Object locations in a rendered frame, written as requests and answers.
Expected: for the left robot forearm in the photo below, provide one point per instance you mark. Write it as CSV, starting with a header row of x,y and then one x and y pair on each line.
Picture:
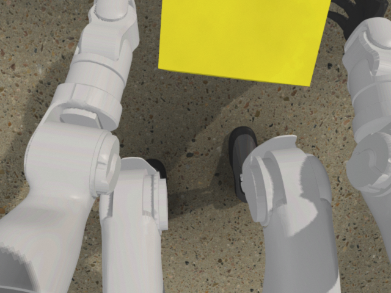
x,y
99,69

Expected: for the carton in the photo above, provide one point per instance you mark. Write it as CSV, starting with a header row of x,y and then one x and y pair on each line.
x,y
275,41

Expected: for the robot right hand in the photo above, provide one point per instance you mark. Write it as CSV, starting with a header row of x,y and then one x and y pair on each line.
x,y
362,10

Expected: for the robot right shin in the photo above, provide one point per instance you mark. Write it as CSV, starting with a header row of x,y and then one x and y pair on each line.
x,y
284,142

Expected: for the right robot forearm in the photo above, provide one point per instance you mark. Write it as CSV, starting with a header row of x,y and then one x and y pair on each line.
x,y
367,60

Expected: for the left robot upper arm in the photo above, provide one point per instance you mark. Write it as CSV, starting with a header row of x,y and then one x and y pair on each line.
x,y
67,167

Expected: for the robot shin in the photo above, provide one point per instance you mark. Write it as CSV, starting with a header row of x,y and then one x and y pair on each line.
x,y
284,142
106,201

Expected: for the robot left shin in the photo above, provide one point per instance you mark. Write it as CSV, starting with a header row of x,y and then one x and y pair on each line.
x,y
106,201

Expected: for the right robot upper arm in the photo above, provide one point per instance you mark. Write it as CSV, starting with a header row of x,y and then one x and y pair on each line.
x,y
369,171

